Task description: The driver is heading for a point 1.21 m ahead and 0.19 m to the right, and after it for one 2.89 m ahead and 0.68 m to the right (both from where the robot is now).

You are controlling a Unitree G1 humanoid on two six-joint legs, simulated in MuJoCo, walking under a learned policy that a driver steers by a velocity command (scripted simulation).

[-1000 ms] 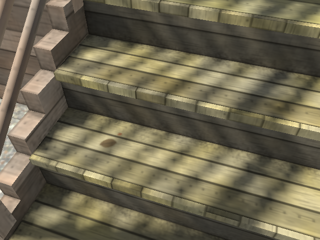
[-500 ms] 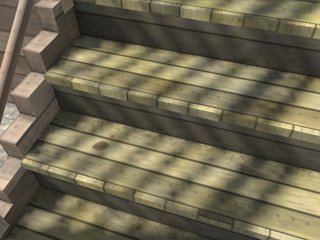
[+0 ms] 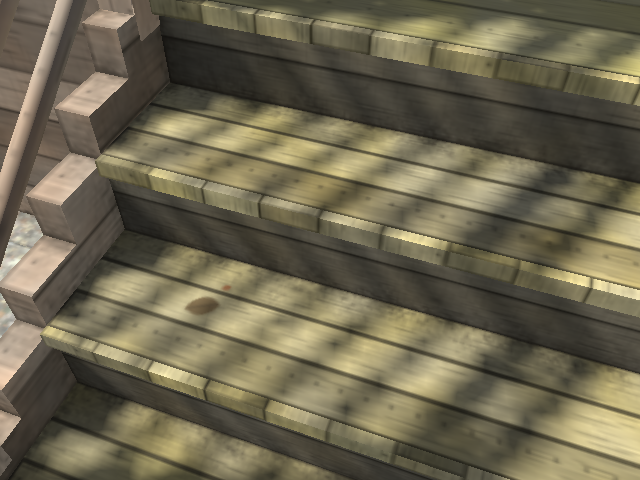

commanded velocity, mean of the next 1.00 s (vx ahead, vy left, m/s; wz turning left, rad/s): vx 0.45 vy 0.00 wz -0.19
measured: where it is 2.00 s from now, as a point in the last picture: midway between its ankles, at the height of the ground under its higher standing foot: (341, 181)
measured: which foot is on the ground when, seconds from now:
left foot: up 0.00-0.44, down 0.46-1.00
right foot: down 0.00-0.48, up 0.50-1.00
